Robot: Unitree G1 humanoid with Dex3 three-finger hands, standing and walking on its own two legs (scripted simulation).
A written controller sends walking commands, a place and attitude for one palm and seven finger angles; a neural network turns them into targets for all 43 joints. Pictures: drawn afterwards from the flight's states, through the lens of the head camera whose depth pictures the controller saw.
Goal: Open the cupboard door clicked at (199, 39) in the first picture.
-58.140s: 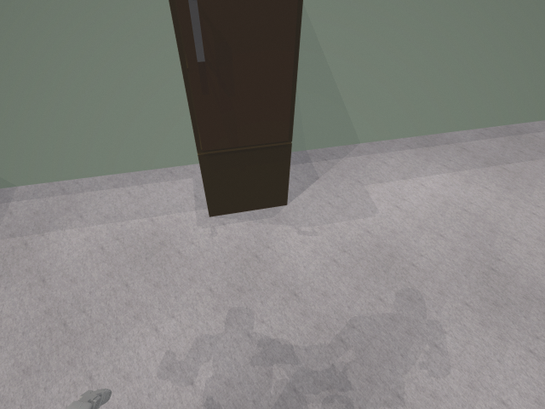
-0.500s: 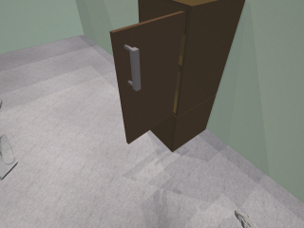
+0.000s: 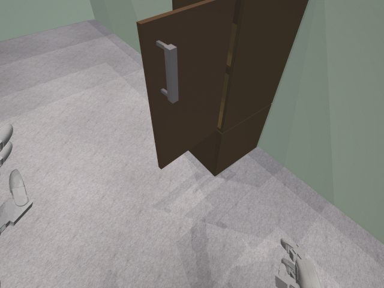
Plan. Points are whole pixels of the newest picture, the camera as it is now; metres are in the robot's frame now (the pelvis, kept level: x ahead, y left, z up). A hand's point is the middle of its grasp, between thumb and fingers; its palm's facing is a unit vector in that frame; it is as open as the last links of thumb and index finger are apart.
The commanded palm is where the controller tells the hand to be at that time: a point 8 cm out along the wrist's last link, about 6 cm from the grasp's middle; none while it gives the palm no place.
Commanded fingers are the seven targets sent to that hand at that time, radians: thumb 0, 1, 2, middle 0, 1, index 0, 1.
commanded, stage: stop stepping back and stand still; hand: left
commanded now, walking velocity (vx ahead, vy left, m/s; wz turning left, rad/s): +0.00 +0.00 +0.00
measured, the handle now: (167, 72) +0.63 +0.10 +0.12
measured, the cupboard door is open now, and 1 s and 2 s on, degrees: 94 94 94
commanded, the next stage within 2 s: let the arm hang, fingers relaxed in 0.12 s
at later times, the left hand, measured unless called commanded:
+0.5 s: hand out of the picture +0.05 +0.19 -0.15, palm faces -0.01 -0.97 -0.22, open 7.4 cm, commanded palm none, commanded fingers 0.00 0.90 0.90 -0.20 -0.30 -0.20 -0.30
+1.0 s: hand out of the picture -0.02 +0.23 -0.16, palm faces +0.07 -0.95 -0.31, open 7.4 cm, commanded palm none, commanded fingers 0.00 0.90 0.90 -0.20 -0.30 -0.20 -0.30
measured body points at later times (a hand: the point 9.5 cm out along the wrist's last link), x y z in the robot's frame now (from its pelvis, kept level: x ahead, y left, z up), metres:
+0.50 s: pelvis -0.03 +0.00 -0.01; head -0.02 -0.01 +0.44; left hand +0.05 +0.24 -0.13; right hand +0.05 -0.25 -0.15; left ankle +0.00 +0.12 -0.74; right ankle +0.03 -0.11 -0.74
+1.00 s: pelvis -0.04 +0.00 +0.00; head -0.02 -0.01 +0.45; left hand -0.02 +0.28 -0.14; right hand -0.03 -0.25 -0.16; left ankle +0.00 +0.12 -0.74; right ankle +0.03 -0.11 -0.74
